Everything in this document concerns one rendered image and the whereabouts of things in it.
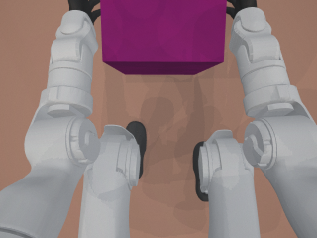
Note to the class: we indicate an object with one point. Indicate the robot right upper arm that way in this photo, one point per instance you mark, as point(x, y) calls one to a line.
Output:
point(285, 149)

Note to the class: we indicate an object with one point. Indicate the robot left foot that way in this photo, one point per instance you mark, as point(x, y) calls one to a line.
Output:
point(139, 132)

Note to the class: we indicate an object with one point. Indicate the left robot hand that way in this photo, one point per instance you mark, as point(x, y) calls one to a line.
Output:
point(85, 6)

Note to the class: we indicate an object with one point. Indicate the carton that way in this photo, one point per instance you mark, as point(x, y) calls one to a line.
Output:
point(163, 37)

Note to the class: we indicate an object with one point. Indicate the robot foot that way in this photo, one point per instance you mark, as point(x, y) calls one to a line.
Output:
point(201, 195)
point(139, 132)

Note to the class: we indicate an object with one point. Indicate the right robot hand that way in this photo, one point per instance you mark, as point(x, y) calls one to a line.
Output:
point(239, 5)

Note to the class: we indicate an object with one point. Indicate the robot left forearm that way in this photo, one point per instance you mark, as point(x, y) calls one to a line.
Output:
point(70, 74)

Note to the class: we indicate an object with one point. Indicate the robot right foot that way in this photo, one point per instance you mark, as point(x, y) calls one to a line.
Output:
point(201, 195)

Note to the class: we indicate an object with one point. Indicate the robot right forearm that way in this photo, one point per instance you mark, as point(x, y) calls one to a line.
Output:
point(261, 67)

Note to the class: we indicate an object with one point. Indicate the robot left upper arm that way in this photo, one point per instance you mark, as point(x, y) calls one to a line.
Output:
point(59, 150)

